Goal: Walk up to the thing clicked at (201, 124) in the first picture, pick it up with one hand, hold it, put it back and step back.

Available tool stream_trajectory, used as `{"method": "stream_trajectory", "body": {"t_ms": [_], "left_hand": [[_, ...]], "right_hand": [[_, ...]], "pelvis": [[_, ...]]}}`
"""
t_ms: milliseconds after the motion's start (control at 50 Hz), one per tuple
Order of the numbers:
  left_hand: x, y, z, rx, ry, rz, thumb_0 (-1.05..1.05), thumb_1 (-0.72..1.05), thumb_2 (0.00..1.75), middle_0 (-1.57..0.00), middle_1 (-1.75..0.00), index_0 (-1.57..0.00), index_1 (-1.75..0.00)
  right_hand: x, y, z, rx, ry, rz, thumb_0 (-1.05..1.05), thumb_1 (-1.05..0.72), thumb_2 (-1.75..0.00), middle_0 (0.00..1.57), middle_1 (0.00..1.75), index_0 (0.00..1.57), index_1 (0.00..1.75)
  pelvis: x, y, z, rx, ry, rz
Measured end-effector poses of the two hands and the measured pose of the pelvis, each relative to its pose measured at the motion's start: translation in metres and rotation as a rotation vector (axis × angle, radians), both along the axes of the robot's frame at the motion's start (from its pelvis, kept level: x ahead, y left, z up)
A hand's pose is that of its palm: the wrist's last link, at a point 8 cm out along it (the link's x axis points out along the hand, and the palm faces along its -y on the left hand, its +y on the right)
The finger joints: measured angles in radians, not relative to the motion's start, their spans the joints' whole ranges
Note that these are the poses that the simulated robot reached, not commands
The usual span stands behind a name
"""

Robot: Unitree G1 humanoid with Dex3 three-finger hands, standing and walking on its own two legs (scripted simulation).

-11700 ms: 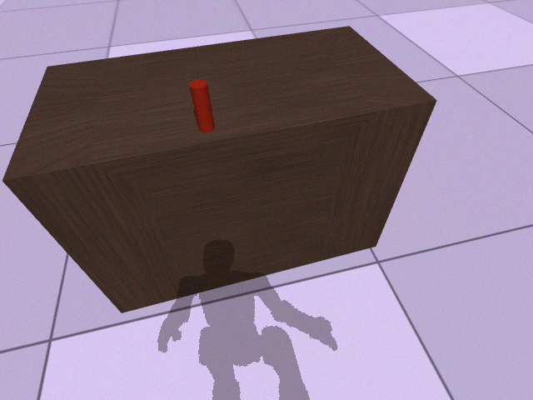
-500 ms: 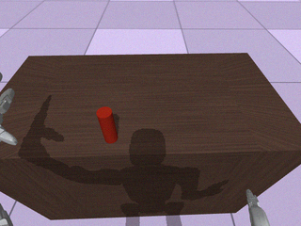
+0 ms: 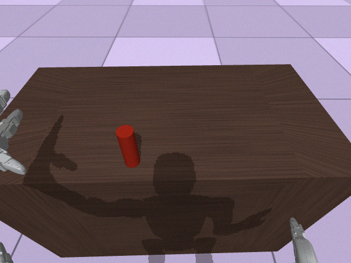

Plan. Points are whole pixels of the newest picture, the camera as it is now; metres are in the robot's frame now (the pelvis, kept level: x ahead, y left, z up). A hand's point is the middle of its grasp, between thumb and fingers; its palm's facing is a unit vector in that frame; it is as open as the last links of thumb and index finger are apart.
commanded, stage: go down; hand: left
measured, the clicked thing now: (129, 147) +0.40 +0.14 +0.04
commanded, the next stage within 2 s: approach in 0.20 s
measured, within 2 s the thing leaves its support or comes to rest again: neither
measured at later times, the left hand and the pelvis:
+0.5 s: hand (23, 134) +0.35 +0.32 +0.16, palm faces +0.04 -1.00 +0.00, open 17.2 cm; pelvis +0.00 +0.00 +0.00, yaw +0 degrees
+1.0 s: hand (114, 141) +0.43 +0.18 +0.04, palm faces -0.01 -1.00 +0.05, open 17.1 cm; pelvis -0.02 +0.00 -0.04, yaw -2 degrees
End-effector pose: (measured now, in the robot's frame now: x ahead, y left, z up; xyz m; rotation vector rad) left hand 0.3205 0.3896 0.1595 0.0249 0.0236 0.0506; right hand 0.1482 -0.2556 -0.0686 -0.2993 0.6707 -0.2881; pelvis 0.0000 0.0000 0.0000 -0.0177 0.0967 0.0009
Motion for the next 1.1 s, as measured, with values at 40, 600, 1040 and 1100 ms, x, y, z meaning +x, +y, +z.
{"method": "stream_trajectory", "body": {"t_ms": [40,600,1040,1100], "left_hand": [[0.001,-0.003,-0.001,-0.009,-0.007,-0.008,-0.01,-0.51,0.05,-0.03,-0.03,-0.03,-0.03],[0.015,-0.037,-0.026,-0.040,0.047,-0.070,-0.01,-0.43,0.07,-0.04,-0.04,-0.02,-0.05],[0.092,-0.156,-0.122,-0.063,-0.018,-0.047,-0.01,-0.45,0.07,-0.04,-0.04,-0.04,-0.04],[0.091,-0.162,-0.115,-0.050,-0.041,-0.034,-0.01,-0.45,0.06,-0.04,-0.04,-0.04,-0.03]], "right_hand": [[0.000,0.001,0.000,0.002,-0.005,0.006,-0.01,0.53,-0.05,0.06,0.05,0.05,0.05],[-0.006,0.007,0.005,0.011,-0.043,0.043,-0.01,0.55,-0.04,0.06,0.05,0.05,0.05],[-0.043,-0.017,-0.007,-0.011,0.014,0.000,-0.01,0.55,-0.04,0.06,0.05,0.05,0.06],[-0.039,-0.016,-0.010,0.014,0.005,-0.009,-0.01,0.55,-0.05,0.06,0.05,0.05,0.06]], "pelvis": [[-0.001,0.000,0.000,0.000,0.000,0.001],[-0.006,-0.002,-0.002,0.005,-0.001,0.002],[-0.016,-0.002,-0.038,-0.013,0.136,-0.044],[-0.010,-0.002,-0.040,-0.010,0.138,-0.045]]}}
